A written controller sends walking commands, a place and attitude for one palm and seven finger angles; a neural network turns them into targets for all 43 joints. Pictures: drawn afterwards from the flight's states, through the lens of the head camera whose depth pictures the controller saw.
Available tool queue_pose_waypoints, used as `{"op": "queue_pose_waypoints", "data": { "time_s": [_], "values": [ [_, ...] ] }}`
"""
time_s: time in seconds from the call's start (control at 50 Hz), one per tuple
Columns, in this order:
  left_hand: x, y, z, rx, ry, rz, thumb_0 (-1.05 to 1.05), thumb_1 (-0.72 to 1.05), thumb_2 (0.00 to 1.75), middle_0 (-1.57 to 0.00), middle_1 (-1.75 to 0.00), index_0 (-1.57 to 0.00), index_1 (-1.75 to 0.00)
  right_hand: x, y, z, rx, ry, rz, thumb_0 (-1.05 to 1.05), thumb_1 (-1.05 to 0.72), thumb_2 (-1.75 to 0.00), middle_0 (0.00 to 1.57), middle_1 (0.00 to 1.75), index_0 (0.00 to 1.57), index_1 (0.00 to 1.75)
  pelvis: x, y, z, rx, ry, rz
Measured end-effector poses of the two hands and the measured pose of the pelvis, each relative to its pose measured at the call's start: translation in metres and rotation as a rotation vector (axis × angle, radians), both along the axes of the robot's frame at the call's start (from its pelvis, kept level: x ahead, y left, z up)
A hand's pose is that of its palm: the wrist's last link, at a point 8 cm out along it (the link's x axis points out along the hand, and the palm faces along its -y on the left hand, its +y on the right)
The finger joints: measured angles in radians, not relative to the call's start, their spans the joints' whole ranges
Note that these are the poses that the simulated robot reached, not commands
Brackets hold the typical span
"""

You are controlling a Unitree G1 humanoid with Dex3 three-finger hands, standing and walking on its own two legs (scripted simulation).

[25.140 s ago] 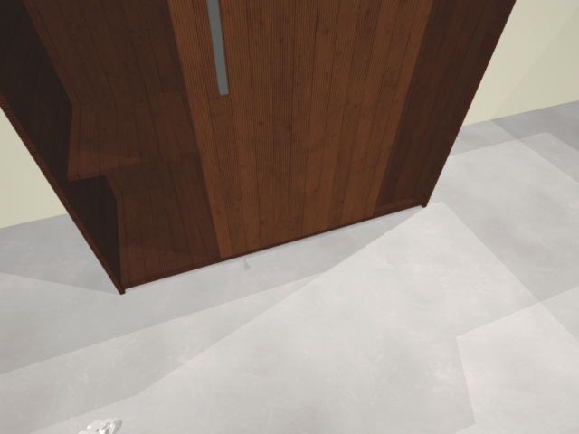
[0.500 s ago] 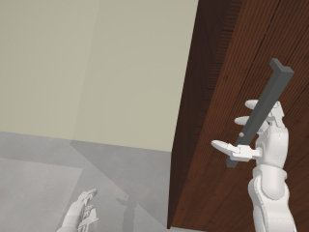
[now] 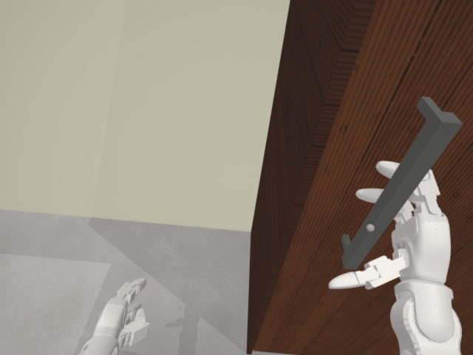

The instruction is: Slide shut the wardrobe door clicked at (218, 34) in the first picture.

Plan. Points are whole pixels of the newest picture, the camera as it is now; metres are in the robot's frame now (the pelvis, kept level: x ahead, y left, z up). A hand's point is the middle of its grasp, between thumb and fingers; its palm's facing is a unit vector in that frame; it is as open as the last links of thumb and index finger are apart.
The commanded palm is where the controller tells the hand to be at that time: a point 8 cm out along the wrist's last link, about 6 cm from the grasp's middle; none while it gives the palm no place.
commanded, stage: slip the hand off the handle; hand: right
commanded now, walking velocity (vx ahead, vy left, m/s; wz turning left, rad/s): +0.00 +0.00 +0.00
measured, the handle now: (380, 198) +0.29 -0.18 +0.19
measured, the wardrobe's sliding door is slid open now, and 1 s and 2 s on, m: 0.00 0.00 0.00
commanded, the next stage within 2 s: draw the hand back to the body in 1.12 s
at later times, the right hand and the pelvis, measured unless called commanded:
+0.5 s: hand (423, 238) +0.24 -0.22 +0.18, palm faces +0.22 +0.97 -0.11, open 14.7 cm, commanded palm +0.19 -0.27 +0.18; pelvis -0.02 -0.01 +0.00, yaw +0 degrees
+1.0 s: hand (440, 298) +0.16 -0.21 +0.17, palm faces +0.21 +0.97 -0.12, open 14.7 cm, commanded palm +0.11 -0.26 +0.18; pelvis -0.02 -0.01 +0.00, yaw -1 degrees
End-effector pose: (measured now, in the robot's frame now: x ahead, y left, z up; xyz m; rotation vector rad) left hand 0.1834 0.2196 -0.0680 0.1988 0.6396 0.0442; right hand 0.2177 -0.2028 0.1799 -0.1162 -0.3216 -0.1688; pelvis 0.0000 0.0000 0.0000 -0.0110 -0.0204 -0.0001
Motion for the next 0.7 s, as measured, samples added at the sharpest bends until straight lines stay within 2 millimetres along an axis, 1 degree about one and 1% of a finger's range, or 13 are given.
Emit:
{"op": "queue_pose_waypoints", "data": {
  "time_s": [0.06,0.12,0.2,0.26,0.32,0.4,0.46,0.52,0.6,0.7],
  "values": [
    [0.001,-0.003,0.001,-0.002,0.001,0.004,0.01,0.91,0.90,-0.20,-0.30,-0.20,-0.30,0.000,-0.006,0.000,-0.016,0.010,0.016,-0.01,0.56,-0.20,0.37,1.22,0.19,1.13,0.000,0.000,0.000,0.000,-0.002,0.002],
    [-0.002,-0.003,0.001,0.000,0.010,0.016,0.01,0.91,0.90,-0.20,-0.30,-0.20,-0.30,-0.001,-0.018,-0.003,-0.017,0.030,0.000,-0.01,0.56,-0.20,0.37,1.22,0.21,1.13,-0.001,0.000,0.000,0.003,-0.004,0.003],
    [-0.010,0.001,-0.001,0.010,0.020,0.027,0.01,0.91,0.90,-0.20,-0.30,-0.20,-0.30,-0.006,-0.038,-0.007,-0.010,0.045,-0.059,-0.01,0.56,-0.20,0.35,1.20,0.24,1.14,-0.005,-0.001,0.000,0.006,-0.007,0.003],
    [-0.018,0.004,-0.004,0.021,0.028,0.032,0.01,0.91,0.90,-0.20,-0.30,-0.20,-0.30,-0.011,-0.047,-0.007,-0.011,0.034,-0.082,-0.01,0.56,-0.20,0.32,1.18,0.25,1.14,-0.008,-0.003,0.000,0.008,-0.008,0.001],
    [-0.026,0.007,-0.007,0.033,0.041,0.041,0.01,0.91,0.90,-0.20,-0.30,-0.20,-0.30,-0.014,-0.053,-0.006,-0.021,0.017,-0.071,-0.01,0.56,-0.20,0.29,1.17,0.25,1.14,-0.011,-0.004,-0.001,0.008,-0.008,0.000],
    [-0.037,0.010,-0.010,0.043,0.054,0.060,0.01,0.91,0.90,-0.20,-0.30,-0.20,-0.30,-0.014,-0.060,-0.005,-0.027,0.006,-0.056,-0.01,0.56,-0.20,0.27,1.16,0.26,1.15,-0.016,-0.005,-0.001,0.009,-0.009,0.000],
    [-0.043,0.011,-0.011,0.046,0.056,0.073,0.01,0.91,0.90,-0.20,-0.30,-0.20,-0.30,-0.011,-0.065,-0.004,-0.021,0.007,-0.050,-0.01,0.56,-0.20,0.27,1.16,0.26,1.15,-0.019,-0.007,0.000,0.010,-0.009,0.002],
    [-0.047,0.011,-0.010,0.041,0.047,0.086,0.01,0.91,0.90,-0.20,-0.30,-0.20,-0.30,-0.012,-0.069,-0.004,-0.021,0.012,-0.039,-0.01,0.56,-0.20,0.28,1.16,0.26,1.15,-0.019,-0.008,0.000,0.009,-0.008,0.009],
    [-0.047,0.010,-0.006,0.035,0.023,0.091,0.01,0.91,0.90,-0.20,-0.30,-0.20,-0.30,-0.022,-0.069,-0.005,-0.014,0.021,-0.034,-0.01,0.56,-0.20,0.27,1.16,0.26,1.15,-0.018,-0.010,0.001,0.008,-0.011,0.015],
    [-0.040,0.005,-0.002,0.037,-0.008,0.066,0.01,0.91,0.90,-0.20,-0.30,-0.20,-0.30,-0.042,-0.066,-0.009,-0.013,0.029,-0.034,-0.01,0.56,-0.20,0.26,1.16,0.26,1.15,-0.018,-0.013,0.000,0.010,-0.015,0.012]
  ]
}}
